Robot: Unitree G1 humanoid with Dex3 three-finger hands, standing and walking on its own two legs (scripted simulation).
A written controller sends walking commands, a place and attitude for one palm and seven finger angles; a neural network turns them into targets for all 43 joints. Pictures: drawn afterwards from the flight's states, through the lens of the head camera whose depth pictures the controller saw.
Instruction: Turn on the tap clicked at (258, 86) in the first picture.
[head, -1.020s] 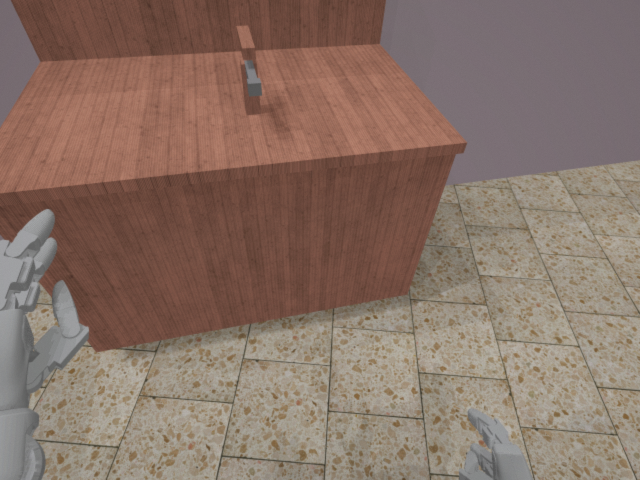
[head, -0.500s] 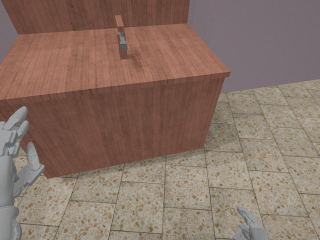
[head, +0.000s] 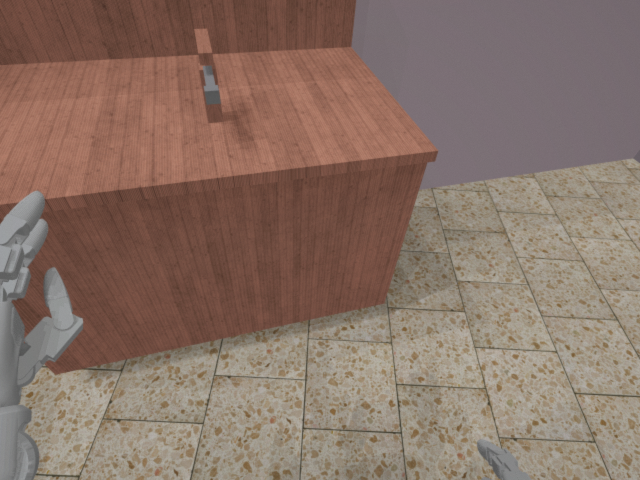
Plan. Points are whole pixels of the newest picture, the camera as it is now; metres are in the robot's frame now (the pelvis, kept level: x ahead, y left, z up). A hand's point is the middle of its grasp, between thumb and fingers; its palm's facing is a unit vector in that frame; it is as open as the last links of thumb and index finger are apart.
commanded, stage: take the last steps up to it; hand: left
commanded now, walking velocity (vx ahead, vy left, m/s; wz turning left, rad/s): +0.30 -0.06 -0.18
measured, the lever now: (212, 94) +0.78 +0.26 +0.10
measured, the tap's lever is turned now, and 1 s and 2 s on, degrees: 0 0 0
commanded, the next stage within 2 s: come to a stop and stand still in 1.28 s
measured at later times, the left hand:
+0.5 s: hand (231, 219) +0.35 +0.13 +0.17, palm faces +0.31 -0.83 -0.46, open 7.4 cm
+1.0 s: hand (274, 153) +0.47 +0.09 +0.19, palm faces +0.35 -0.84 -0.42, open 7.4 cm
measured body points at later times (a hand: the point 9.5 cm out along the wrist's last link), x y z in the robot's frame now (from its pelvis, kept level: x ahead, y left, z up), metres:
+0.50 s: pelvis +0.10 -0.08 -0.01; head +0.13 -0.10 +0.44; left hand +0.33 +0.17 +0.20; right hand +0.23 -0.32 -0.13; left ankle +0.07 +0.08 -0.65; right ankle +0.14 -0.17 -0.73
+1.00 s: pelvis +0.23 -0.13 +0.00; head +0.24 -0.13 +0.45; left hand +0.44 +0.14 +0.21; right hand +0.38 -0.34 -0.09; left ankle +0.25 +0.01 -0.73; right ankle +0.24 -0.23 -0.72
